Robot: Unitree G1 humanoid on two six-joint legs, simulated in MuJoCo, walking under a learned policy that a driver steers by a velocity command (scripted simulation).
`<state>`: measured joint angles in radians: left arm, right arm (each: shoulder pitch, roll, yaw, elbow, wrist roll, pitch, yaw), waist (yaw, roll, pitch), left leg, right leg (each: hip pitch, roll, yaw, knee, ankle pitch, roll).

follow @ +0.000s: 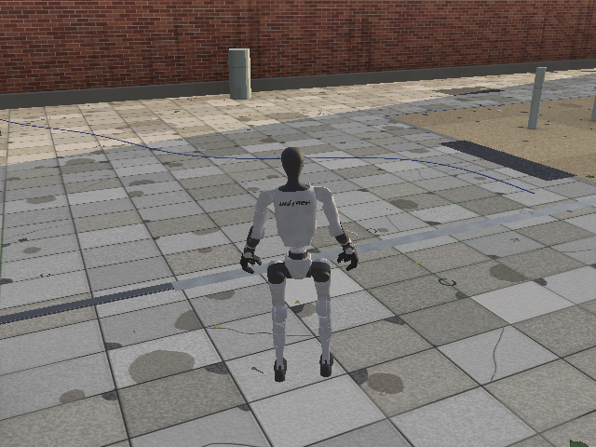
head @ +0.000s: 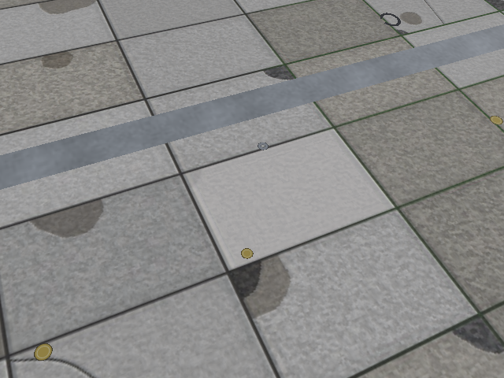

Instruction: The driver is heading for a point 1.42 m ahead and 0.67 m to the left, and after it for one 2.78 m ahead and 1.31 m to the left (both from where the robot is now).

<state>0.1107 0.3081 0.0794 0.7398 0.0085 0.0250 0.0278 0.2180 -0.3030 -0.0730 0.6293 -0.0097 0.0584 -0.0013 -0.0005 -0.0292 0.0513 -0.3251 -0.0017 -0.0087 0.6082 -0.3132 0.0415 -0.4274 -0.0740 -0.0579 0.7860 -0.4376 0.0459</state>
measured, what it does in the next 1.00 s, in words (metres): steps on the spot, turning left: right foot, then left foot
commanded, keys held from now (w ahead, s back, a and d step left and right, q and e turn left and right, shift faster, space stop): q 0.80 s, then no key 0.20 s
